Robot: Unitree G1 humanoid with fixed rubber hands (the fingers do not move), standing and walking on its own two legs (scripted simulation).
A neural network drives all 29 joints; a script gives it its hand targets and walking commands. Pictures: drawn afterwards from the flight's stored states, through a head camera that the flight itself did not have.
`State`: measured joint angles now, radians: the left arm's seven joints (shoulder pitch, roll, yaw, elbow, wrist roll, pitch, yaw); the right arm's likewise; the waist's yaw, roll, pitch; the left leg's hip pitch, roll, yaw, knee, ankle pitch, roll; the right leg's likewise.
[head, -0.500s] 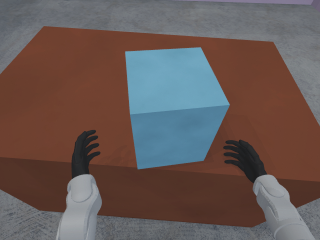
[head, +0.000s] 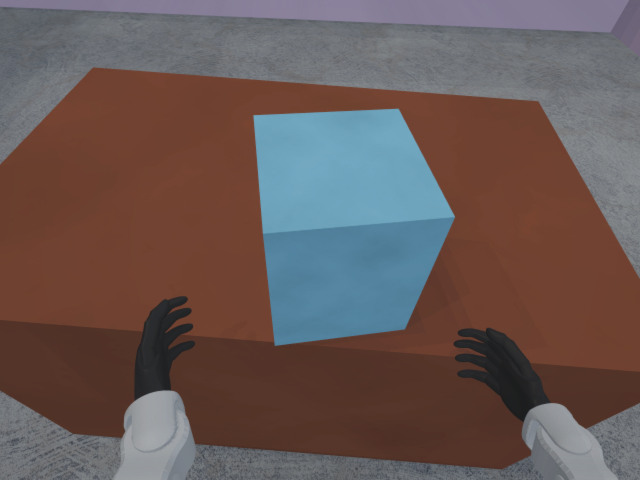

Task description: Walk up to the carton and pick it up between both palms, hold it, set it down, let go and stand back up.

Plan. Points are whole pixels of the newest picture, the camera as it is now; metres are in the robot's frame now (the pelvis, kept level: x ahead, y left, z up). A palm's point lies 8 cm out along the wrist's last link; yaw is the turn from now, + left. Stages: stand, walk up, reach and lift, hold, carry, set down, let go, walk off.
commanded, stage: set down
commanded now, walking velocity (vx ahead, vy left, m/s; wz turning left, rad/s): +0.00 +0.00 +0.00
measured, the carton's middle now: (334, 230) +0.43 +0.02 +0.06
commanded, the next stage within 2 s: none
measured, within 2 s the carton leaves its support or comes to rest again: neither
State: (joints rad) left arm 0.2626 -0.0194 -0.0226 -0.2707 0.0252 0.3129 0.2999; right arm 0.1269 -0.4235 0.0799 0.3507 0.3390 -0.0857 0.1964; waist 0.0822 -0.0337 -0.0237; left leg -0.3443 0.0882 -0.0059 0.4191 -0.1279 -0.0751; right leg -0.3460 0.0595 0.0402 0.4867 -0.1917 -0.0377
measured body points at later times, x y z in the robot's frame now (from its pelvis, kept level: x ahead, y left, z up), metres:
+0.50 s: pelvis +0.02 +0.00 +0.00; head +0.04 +0.01 +0.45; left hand +0.22 +0.21 +0.02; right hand +0.25 -0.22 -0.01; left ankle +0.05 +0.17 -0.74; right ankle +0.04 -0.09 -0.74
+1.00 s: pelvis +0.03 +0.01 +0.00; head +0.05 +0.03 +0.45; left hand +0.21 +0.22 -0.03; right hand +0.25 -0.22 -0.01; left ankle +0.05 +0.17 -0.74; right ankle +0.04 -0.09 -0.74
